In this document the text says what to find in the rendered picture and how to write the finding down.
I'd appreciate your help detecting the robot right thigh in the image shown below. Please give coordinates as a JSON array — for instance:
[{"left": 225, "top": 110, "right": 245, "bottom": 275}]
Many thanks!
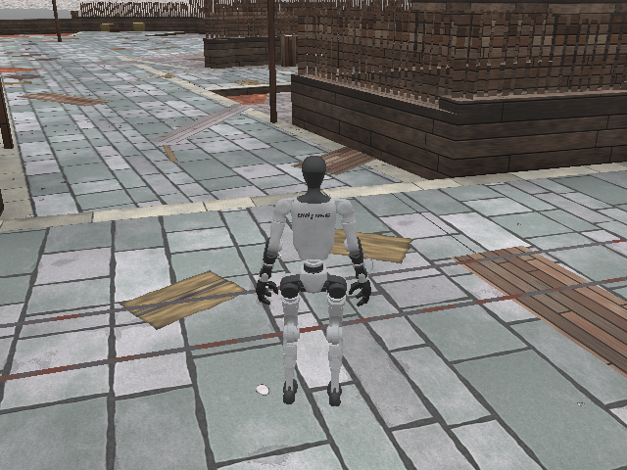
[{"left": 326, "top": 273, "right": 347, "bottom": 345}]

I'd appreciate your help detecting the left robot hand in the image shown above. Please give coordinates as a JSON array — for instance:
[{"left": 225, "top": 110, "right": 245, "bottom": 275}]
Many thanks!
[{"left": 256, "top": 280, "right": 278, "bottom": 305}]

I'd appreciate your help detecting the right robot hand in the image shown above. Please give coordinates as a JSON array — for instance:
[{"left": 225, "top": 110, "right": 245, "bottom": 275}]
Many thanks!
[{"left": 349, "top": 280, "right": 371, "bottom": 306}]

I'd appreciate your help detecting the humanoid robot torso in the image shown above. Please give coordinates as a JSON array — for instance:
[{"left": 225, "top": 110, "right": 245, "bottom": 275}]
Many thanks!
[{"left": 291, "top": 193, "right": 337, "bottom": 294}]

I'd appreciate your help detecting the robot right upper arm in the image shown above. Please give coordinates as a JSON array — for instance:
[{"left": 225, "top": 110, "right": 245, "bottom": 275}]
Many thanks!
[{"left": 334, "top": 198, "right": 360, "bottom": 252}]

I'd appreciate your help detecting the right robot forearm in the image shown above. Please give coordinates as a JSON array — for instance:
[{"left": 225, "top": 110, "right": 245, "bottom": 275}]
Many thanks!
[{"left": 349, "top": 237, "right": 368, "bottom": 283}]

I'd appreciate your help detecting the robot left upper arm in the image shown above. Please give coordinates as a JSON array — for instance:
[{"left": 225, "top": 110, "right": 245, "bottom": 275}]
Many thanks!
[{"left": 267, "top": 198, "right": 294, "bottom": 253}]

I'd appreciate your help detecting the left robot forearm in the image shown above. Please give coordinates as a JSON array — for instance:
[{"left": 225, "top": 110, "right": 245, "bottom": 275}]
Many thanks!
[{"left": 259, "top": 237, "right": 277, "bottom": 282}]

